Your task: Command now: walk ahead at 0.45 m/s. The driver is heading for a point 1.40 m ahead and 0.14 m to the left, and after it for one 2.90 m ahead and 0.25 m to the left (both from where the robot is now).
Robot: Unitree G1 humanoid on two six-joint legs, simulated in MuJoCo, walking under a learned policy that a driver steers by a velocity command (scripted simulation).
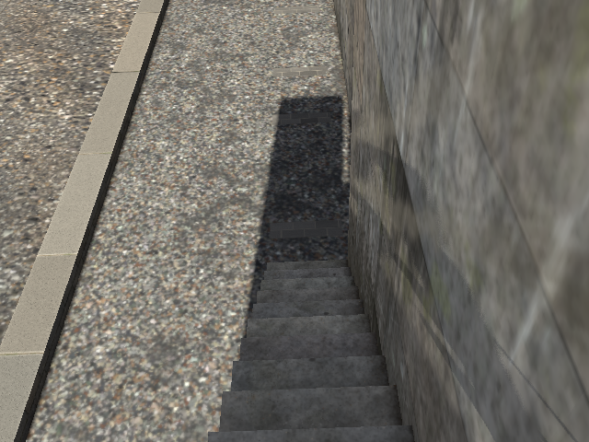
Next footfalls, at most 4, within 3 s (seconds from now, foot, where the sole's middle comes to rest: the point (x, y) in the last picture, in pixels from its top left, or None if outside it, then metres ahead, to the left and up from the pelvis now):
0.34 left None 0.22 0.15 -0.92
0.80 right None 0.49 0.00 -1.12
1.22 left None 0.73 0.24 -1.31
1.76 right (330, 417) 0.96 0.04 -1.51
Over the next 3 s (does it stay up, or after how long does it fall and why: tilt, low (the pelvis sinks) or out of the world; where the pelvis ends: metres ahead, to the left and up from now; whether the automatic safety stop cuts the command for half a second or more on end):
stays up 1.49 0.11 -1.18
